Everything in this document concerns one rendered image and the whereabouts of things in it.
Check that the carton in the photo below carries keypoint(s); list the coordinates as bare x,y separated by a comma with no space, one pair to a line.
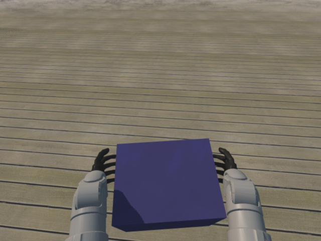
165,185

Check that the robot left hand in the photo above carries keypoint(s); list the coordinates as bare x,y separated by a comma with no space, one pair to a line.
99,164

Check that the robot right hand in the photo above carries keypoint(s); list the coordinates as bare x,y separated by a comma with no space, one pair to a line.
228,162

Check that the left robot forearm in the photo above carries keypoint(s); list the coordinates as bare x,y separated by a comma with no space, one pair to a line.
89,209

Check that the right robot forearm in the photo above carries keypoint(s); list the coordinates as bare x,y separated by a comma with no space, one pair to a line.
244,211

